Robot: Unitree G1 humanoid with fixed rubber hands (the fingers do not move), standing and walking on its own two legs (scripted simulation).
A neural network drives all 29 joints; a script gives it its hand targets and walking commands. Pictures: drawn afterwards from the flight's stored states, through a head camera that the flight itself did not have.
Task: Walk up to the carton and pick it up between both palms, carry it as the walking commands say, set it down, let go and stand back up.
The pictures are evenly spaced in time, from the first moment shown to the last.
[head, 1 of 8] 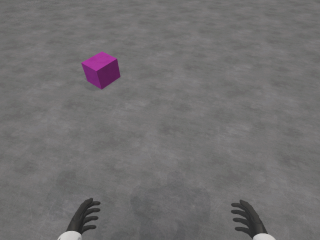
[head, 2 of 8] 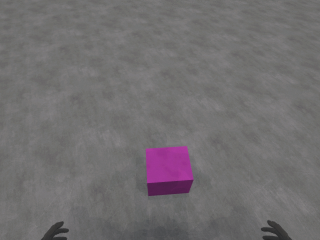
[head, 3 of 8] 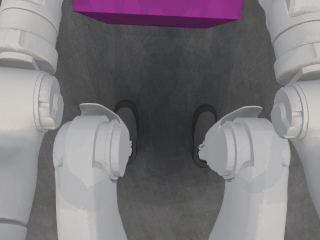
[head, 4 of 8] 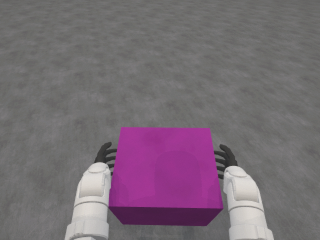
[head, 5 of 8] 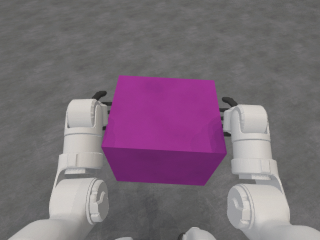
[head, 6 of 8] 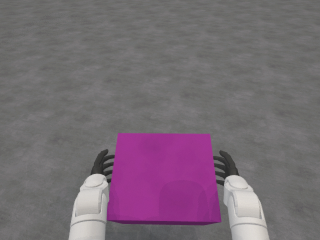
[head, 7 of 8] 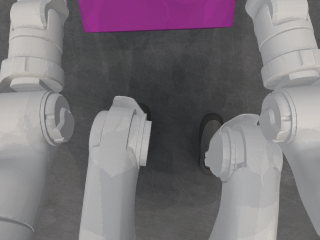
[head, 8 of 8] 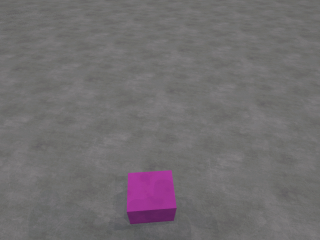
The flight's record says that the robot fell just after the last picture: no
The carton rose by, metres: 0.71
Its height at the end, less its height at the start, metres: +0.00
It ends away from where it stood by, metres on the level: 1.58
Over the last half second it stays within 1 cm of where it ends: yes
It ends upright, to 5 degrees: yes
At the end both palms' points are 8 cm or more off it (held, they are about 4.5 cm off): yes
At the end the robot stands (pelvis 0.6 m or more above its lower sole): yes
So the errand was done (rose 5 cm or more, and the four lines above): yes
